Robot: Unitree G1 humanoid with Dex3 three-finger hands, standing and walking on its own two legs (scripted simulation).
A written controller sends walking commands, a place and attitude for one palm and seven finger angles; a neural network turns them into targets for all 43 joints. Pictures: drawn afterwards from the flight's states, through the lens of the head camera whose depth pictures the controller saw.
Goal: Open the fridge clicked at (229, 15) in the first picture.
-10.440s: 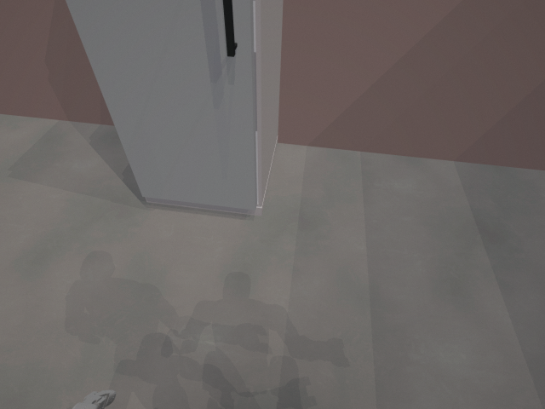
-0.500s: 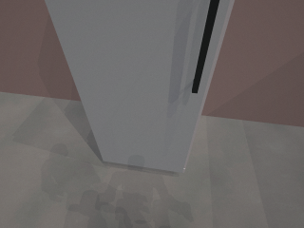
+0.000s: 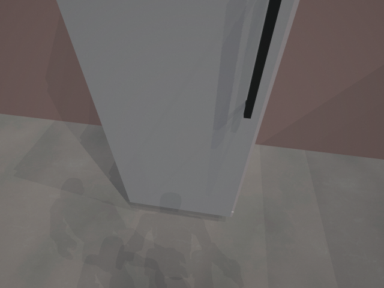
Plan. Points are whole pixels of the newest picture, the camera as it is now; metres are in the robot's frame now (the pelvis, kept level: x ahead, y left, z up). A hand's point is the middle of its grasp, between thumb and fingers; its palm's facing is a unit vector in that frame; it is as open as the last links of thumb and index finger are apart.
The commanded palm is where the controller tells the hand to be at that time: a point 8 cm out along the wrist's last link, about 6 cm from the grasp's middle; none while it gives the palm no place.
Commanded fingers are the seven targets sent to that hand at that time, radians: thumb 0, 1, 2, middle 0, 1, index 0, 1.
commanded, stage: look again from close up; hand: right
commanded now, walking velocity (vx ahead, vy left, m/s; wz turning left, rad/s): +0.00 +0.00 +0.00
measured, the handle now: (262, 45) +0.58 -0.12 +0.24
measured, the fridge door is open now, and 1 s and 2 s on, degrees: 0 0 0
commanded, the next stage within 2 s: none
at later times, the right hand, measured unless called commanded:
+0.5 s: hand out of the picture +0.08 -0.21 -0.16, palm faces -0.06 +0.95 -0.30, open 7.4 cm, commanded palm none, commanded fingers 0.00 -0.90 -0.90 0.20 0.30 0.20 0.30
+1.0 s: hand out of the picture +0.08 -0.21 -0.16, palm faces -0.05 +0.95 -0.30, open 7.4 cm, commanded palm none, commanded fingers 0.00 -0.90 -0.90 0.20 0.30 0.20 0.30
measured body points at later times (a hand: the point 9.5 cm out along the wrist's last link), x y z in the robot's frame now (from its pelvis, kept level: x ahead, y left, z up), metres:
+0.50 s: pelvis +0.02 +0.01 +0.00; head +0.02 +0.01 +0.45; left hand +0.08 +0.29 -0.14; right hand +0.08 -0.26 -0.14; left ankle +0.00 +0.13 -0.74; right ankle +0.07 -0.07 -0.74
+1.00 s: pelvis +0.03 +0.01 +0.00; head +0.03 +0.01 +0.45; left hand +0.09 +0.29 -0.13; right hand +0.08 -0.26 -0.14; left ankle +0.00 +0.13 -0.74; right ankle +0.07 -0.07 -0.74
